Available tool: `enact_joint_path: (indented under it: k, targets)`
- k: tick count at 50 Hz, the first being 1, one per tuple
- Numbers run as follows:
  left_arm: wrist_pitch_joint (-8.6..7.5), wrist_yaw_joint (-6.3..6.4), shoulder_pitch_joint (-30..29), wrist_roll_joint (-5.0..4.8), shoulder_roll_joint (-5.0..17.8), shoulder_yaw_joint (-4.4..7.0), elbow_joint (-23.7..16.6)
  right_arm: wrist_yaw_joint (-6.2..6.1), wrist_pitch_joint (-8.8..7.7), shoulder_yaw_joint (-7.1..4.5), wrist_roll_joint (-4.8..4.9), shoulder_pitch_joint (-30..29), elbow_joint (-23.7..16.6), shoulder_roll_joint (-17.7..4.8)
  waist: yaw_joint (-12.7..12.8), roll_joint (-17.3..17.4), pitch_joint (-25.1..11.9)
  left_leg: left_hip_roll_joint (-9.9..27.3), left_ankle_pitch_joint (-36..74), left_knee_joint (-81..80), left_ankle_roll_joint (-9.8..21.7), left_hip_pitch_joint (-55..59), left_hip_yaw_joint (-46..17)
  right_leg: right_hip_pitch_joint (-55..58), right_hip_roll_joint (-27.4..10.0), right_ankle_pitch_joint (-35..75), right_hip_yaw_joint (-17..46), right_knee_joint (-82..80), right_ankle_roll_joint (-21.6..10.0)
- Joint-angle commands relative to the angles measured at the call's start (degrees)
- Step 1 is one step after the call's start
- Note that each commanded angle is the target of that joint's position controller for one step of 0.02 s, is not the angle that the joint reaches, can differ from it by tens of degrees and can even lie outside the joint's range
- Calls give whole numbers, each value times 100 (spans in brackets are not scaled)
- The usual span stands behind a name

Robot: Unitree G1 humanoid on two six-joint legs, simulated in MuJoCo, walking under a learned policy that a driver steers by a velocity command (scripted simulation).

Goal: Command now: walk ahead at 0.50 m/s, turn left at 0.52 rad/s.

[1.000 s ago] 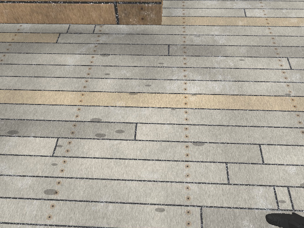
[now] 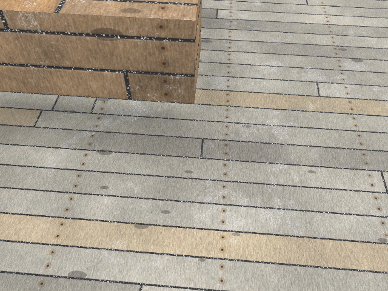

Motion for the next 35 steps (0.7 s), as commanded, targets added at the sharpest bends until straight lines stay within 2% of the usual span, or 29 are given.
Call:
enact_joint_path:
  k: [1,2,4,5,6,7,8,9,10,11,12,13,14,16,18,21,24,28,30,31,32,33,34,35]
  targets:
    - [4,35,-203,-105,1024,267,-282,101,-49,-39,-2,-558,-598,-290,-64,-446,419,15,-167,-419,201,-57,156,-61,-1794,1970,401,-372,-843]
    - [47,36,-184,-135,1078,287,-249,122,-40,-59,-9,-601,-664,-332,-92,-476,397,-64,-420,-501,290,10,267,103,-1829,2360,331,-175,-790]
    - [128,56,-252,-184,1257,334,-246,132,-3,-166,-24,-316,-706,-517,-348,-651,49,-442,-1012,-539,520,699,627,274,-1795,4210,142,672,-650]
    - [182,65,-336,-216,1289,337,-262,114,17,-290,-12,318,-574,-702,-740,-633,-327,-730,-1052,-708,681,1566,809,138,-1662,4929,-18,1625,-533]
    - [197,83,-304,-201,1147,270,-289,38,48,-499,13,1298,-297,-1060,-1210,-468,-852,-995,-798,-951,898,3071,764,-536,-1403,4704,-161,2968,-317]
    - [151,89,-82,16,669,106,-480,-94,101,-686,54,1884,-176,-1693,-1208,642,-1285,141,-904,-1188,1450,4811,-1231,-2466,-920,1757,-200,5019,41]
    - [-34,44,52,57,260,-72,-740,-60,-1,-645,39,1549,-431,-1946,-744,1361,-2089,1242,-2118,-2274,2446,5869,-4479,-4172,191,-1912,1040,6547,263]
    - [-193,-25,-578,-152,820,42,-817,6,-102,-482,13,1522,-484,-1391,-1119,499,-1924,1255,-2337,-2699,2164,5753,-4312,-4767,-122,-1648,1827,6753,134]
    - [-282,-53,-861,-265,851,37,-921,10,-175,-409,-18,1387,-436,-1149,-1023,357,-1209,1075,-2060,-2674,1944,5107,-3497,-4957,-342,-1170,1735,6472,-16]
    - [-320,-4,-863,-152,775,25,-863,1,-204,-362,-15,1027,-456,-1002,-744,-113,-760,806,-1472,-2645,1732,4265,-2851,-4684,-596,-732,1733,5937,-47]
    - [-293,35,-808,-9,836,72,-799,-27,-216,-298,-45,710,-524,-791,-539,-55,-576,599,-846,-2687,1610,3650,-2374,-4282,-760,-438,1762,5460,-24]
    - [-228,21,-704,26,842,91,-772,-57,-215,-266,-105,541,-622,-736,-391,88,-510,470,-478,-2808,1596,3240,-2180,-3945,-819,-233,1783,5291,16]
    - [-169,15,-653,58,792,90,-764,-81,-228,-276,-116,492,-650,-755,-340,102,-508,410,-131,-2897,1644,3028,-2070,-3801,-792,-114,1736,5125,95]
    - [-61,-4,-533,63,619,38,-647,-141,-276,-248,-121,559,-549,-727,-298,36,-489,355,561,-3017,1646,2814,-1513,-3730,-800,291,1574,4704,250]
    - [-21,-14,-867,43,484,-28,-701,-194,-305,-236,-122,732,-402,-751,-445,76,-309,267,833,-3124,1520,2793,-1096,-3889,-836,982,1510,4011,349]
    - [-41,-73,-1347,-35,381,-96,-763,-218,-320,-208,-122,905,-237,-783,-697,154,-136,134,416,-3242,1247,2861,-643,-3782,-756,2102,1423,2931,287]
    - [-73,-160,-1754,-113,371,-131,-863,-211,-348,-216,-131,1102,-40,-886,-905,117,108,354,-42,-3393,1193,3136,-549,-3795,-655,2562,1368,2322,154]
    - [-94,-313,-2041,-141,401,-145,-1037,-216,-278,-244,-122,1275,223,-910,-984,15,322,716,457,-3159,1123,4125,-366,-4324,-515,1951,1424,1924,-132]
    - [-101,-388,-1968,-127,422,-139,-1093,-254,-216,-272,-100,1232,273,-963,-882,64,246,812,1340,-2829,1004,4468,-216,-4245,-386,1440,1341,1833,-305]
    - [-92,-401,-1771,-110,486,-108,-1074,-278,-189,-287,-102,1135,253,-1017,-750,139,77,776,2297,-2520,921,4524,-92,-3897,-232,1182,1189,1819,-405]
    - [-75,-390,-1379,-60,634,-30,-992,-315,-146,-296,-121,1009,207,-1069,-533,235,-203,655,3580,-1913,806,4536,37,-3326,5,982,983,1831,-498]
    - [-72,-359,-620,-10,866,106,-806,-366,-80,-276,-126,849,135,-1060,-106,155,-661,383,4381,-792,611,4328,284,-2321,294,1281,785,1604,-624]
    - [-66,-298,98,21,1209,219,-721,-429,-88,-211,-183,883,10,-955,203,-195,-1241,126,3225,730,309,3237,419,-742,-230,2498,1586,1636,-916]
    - [-71,-266,297,77,1793,315,-800,-353,-216,-13,-317,1597,-210,-326,-261,-1687,-2070,-1081,-1497,3226,-235,738,383,1566,-1898,3696,4428,1698,-2135]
